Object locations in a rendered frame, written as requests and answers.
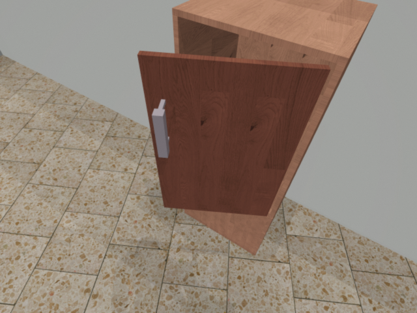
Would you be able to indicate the handle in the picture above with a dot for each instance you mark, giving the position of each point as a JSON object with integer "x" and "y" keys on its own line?
{"x": 160, "y": 130}

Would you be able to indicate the cupboard door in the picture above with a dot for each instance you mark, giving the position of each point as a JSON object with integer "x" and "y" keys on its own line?
{"x": 233, "y": 126}

